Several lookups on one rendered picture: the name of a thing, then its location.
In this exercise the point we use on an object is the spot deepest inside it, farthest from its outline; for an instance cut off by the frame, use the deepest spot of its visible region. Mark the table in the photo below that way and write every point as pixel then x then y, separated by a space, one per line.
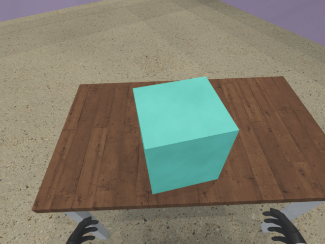
pixel 99 162

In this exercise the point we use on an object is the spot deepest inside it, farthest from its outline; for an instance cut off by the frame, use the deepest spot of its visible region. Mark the right robot hand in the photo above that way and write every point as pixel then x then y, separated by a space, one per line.
pixel 291 233

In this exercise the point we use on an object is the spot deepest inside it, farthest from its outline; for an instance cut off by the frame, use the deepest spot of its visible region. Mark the carton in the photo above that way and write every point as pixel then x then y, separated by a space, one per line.
pixel 187 133

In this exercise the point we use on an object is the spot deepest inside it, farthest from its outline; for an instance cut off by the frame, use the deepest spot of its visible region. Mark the left robot hand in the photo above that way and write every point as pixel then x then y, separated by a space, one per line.
pixel 77 236

